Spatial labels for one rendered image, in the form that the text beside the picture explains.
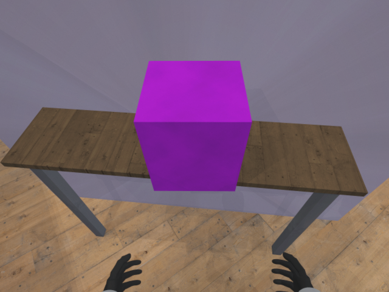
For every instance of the left robot hand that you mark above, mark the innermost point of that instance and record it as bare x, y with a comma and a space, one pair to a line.
117, 275

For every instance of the table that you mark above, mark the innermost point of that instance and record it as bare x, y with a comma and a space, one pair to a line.
284, 156

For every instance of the carton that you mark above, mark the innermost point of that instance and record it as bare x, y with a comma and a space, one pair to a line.
193, 122

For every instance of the right robot hand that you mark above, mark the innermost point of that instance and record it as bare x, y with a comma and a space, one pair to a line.
297, 274

